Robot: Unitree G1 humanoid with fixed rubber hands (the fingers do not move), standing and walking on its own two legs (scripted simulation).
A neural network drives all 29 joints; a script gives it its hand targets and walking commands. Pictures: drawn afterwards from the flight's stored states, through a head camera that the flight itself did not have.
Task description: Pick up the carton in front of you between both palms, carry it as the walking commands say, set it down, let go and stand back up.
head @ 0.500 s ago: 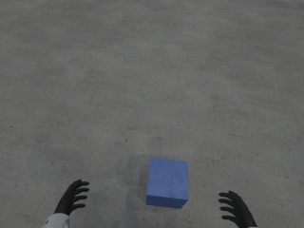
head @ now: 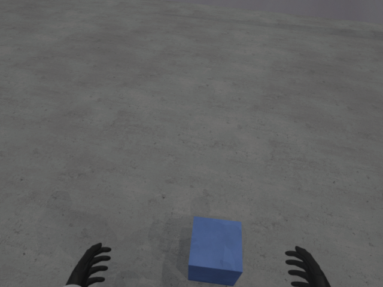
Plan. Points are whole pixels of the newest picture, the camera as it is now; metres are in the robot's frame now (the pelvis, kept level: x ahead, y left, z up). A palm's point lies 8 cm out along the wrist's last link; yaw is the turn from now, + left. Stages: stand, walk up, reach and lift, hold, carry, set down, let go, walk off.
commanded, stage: stand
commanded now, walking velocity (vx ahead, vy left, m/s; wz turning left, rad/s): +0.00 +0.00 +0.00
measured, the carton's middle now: (213, 251) +0.40 -0.10 -0.65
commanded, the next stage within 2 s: none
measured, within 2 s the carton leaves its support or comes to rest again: neither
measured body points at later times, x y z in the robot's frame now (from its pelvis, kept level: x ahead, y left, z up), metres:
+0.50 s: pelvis +0.01 -0.02 +0.00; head +0.02 -0.03 +0.45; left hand +0.13 +0.28 -0.09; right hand +0.16 -0.30 -0.11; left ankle -0.07 +0.11 -0.74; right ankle +0.02 -0.13 -0.74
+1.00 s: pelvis +0.00 -0.02 +0.00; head +0.00 -0.03 +0.45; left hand +0.10 +0.29 -0.10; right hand +0.13 -0.32 -0.11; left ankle -0.07 +0.11 -0.74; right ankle +0.02 -0.13 -0.74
